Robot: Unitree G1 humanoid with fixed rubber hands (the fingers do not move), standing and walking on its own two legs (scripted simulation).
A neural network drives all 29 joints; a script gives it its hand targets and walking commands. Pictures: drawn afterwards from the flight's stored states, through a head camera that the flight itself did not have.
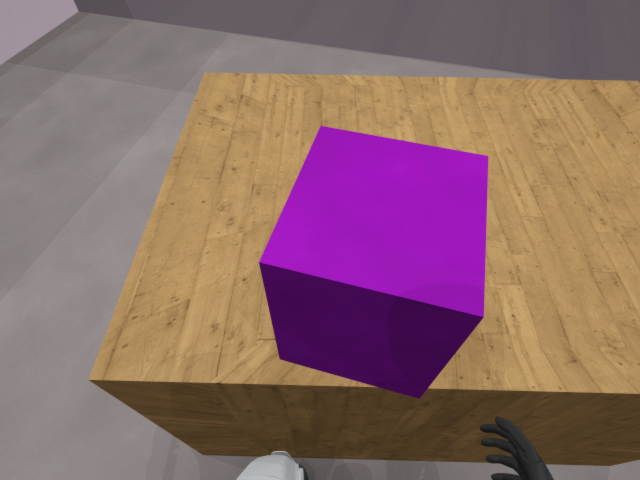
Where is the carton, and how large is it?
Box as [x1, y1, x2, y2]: [259, 126, 487, 398]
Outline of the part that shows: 320,126 259,261 279,357 284,360 419,398 483,316 487,156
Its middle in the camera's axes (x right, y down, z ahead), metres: +0.07 +0.03 +0.50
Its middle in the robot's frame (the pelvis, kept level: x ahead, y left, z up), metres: +0.37 -0.03 +0.05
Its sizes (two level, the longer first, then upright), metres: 0.210 0.200 0.250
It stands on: a pedestal, 0.67 m high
